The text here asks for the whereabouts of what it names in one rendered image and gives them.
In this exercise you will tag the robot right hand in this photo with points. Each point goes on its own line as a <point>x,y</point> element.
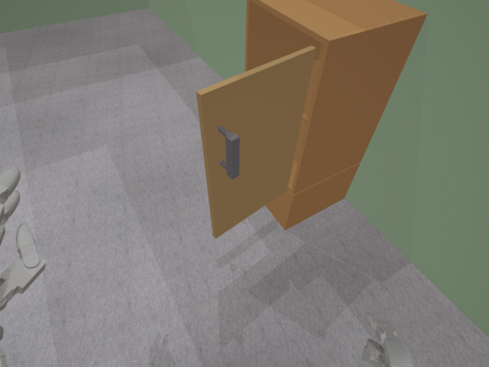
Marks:
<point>393,353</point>

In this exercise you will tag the robot left hand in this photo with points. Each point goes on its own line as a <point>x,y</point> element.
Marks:
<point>23,271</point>

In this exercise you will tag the handle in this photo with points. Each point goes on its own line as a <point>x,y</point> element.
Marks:
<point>232,145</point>

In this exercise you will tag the cupboard door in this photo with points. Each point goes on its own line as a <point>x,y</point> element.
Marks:
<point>264,107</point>

